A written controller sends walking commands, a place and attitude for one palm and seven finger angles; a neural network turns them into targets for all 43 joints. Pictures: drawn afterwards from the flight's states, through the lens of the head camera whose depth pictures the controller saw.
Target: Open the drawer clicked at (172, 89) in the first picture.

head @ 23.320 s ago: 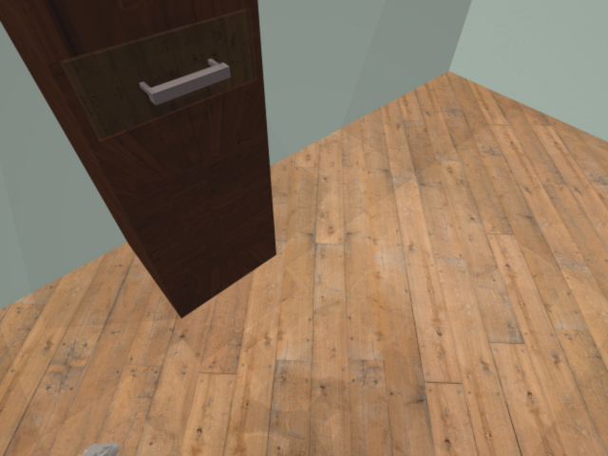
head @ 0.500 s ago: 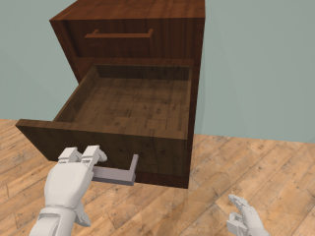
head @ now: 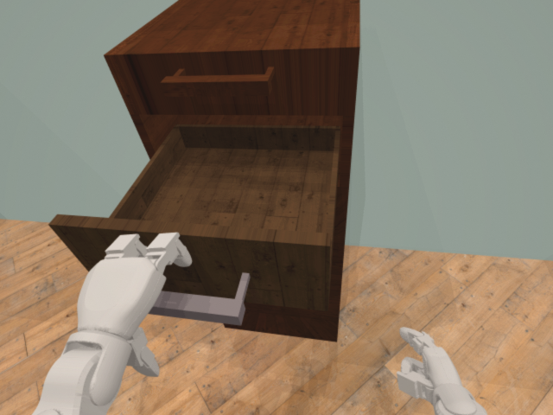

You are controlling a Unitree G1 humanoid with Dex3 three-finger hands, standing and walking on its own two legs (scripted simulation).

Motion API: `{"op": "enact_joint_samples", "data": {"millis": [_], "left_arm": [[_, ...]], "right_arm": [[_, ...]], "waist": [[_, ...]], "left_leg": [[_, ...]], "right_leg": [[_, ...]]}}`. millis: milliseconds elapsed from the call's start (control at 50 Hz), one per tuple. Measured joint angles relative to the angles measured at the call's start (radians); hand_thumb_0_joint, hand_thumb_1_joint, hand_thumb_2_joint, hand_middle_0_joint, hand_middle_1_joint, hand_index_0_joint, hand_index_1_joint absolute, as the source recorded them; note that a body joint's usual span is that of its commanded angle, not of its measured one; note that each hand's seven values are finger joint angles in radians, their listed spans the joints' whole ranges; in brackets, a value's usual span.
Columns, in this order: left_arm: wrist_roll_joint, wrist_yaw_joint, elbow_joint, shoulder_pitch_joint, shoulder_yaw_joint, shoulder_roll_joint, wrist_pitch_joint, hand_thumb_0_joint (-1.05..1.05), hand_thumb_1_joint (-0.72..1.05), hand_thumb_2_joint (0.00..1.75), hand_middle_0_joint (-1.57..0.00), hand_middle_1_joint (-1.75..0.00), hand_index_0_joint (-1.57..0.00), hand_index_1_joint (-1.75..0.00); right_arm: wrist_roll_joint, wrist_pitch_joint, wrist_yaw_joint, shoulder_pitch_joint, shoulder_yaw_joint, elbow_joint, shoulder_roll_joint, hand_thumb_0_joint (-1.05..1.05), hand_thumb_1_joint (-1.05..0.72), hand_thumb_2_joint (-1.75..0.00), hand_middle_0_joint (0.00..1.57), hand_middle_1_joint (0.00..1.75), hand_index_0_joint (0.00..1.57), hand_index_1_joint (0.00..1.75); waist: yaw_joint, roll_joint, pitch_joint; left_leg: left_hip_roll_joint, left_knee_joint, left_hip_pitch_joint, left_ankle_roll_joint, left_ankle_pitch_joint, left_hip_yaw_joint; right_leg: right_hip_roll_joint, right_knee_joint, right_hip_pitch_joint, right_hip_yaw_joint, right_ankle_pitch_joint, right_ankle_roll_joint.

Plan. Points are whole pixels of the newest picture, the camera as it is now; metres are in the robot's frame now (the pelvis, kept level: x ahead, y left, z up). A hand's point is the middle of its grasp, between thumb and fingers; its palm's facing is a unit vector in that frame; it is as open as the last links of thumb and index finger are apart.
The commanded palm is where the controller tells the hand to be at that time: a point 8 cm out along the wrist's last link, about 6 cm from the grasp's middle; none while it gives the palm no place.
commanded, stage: lift the hand off the handle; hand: left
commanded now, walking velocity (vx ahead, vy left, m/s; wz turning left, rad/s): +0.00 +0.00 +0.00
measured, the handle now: (185, 290) +0.25 +0.18 +0.08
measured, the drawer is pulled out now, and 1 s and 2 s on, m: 0.29 0.29 0.29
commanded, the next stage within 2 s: draw the hand back to the body in 0.84 s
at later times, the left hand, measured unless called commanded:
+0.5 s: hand (115, 262) +0.21 +0.21 +0.19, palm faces +0.23 -0.10 -0.97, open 13.8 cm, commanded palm +0.16 +0.21 +0.25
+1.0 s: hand (113, 240) +0.22 +0.21 +0.22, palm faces +0.23 -0.10 -0.97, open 13.9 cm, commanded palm +0.17 +0.21 +0.28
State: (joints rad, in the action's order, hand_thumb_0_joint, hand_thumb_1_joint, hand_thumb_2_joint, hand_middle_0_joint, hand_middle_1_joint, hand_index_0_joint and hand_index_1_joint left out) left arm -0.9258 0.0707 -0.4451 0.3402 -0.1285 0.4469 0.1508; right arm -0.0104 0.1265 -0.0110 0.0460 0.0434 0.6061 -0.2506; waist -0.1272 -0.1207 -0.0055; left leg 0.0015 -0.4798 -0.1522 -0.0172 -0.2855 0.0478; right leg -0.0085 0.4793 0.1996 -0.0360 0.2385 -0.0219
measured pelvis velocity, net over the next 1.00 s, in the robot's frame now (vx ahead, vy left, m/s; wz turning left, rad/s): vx -0.02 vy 0.00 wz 0.01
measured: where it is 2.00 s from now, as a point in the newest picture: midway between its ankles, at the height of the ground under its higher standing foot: outside the picture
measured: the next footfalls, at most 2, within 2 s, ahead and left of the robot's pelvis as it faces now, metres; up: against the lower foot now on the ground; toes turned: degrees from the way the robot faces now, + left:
none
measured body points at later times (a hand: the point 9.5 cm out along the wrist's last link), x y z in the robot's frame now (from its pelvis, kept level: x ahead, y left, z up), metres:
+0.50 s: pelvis -0.01 +0.00 +0.00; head -0.03 -0.06 +0.45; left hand +0.19 +0.22 +0.24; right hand +0.24 -0.18 -0.08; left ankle -0.01 +0.11 -0.74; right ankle +0.01 -0.10 -0.74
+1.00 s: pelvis -0.02 +0.00 +0.00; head -0.03 -0.07 +0.44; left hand +0.20 +0.21 +0.27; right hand +0.23 -0.18 -0.09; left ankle -0.01 +0.11 -0.74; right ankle +0.01 -0.10 -0.74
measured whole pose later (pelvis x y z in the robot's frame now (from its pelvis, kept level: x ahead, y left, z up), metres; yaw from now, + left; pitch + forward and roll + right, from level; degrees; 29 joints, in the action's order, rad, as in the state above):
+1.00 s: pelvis -0.02 +0.00 +0.00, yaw +1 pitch -3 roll +1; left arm -0.71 -0.19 -0.58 0.09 0.08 0.61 0.24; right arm -0.06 0.12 -0.04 0.02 0.07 0.59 -0.28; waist -0.11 -0.15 0.01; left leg -0.01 -0.47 -0.16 -0.02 -0.25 0.04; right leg 0.01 0.49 0.22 -0.04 0.22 -0.02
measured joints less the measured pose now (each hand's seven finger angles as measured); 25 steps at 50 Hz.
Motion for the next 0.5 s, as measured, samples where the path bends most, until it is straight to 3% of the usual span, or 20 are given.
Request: {"op": "enact_joint_samples", "data": {"millis": [280, 500], "left_arm": [[0.063, -0.084, -0.089, -0.056, 0.054, 0.054, 0.038, 0.0, -0.49, 0.3, -0.35, -1.22, -0.38, -1.23], [0.13, -0.16, -0.147, -0.119, 0.143, 0.104, 0.094, 0.0, -0.49, 0.3, -0.33, -1.21, -0.33, -1.21]], "right_arm": [[-0.014, 0.015, -0.009, -0.02, 0.013, -0.005, -0.006, 0.01, -0.9, -0.9, 0.2, 0.3, 0.2, 0.3], [-0.035, 0.032, -0.021, -0.035, 0.022, -0.011, -0.016, 0.01, -0.9, -0.9, 0.2, 0.3, 0.2, 0.3]], "waist": [[-0.003, -0.015, 0.011], [0.008, -0.023, 0.009]], "left_leg": [[-0.004, 0.047, 0.046, 0.0, 0.028, -0.004], [-0.007, 0.051, 0.042, 0.0, 0.04, -0.004]], "right_leg": [[0.002, -0.045, -0.046, -0.003, -0.025, 0.001], [0.006, -0.04, -0.039, -0.003, -0.031, 0.002]]}}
